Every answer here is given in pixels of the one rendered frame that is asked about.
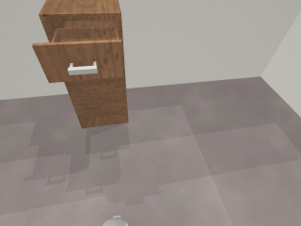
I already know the handle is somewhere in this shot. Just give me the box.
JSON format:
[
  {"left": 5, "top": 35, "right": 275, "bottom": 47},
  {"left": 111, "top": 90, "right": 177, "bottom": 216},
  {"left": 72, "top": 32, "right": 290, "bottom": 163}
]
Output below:
[{"left": 68, "top": 61, "right": 98, "bottom": 75}]

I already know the drawer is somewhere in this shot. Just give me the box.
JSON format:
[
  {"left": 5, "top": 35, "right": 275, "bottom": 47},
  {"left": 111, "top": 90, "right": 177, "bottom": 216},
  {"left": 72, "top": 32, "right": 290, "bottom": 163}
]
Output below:
[{"left": 32, "top": 26, "right": 124, "bottom": 83}]

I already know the cabinet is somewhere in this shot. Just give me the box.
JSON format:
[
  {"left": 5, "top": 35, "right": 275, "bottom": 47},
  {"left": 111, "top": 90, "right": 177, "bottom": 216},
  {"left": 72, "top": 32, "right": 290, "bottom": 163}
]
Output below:
[{"left": 39, "top": 0, "right": 129, "bottom": 129}]

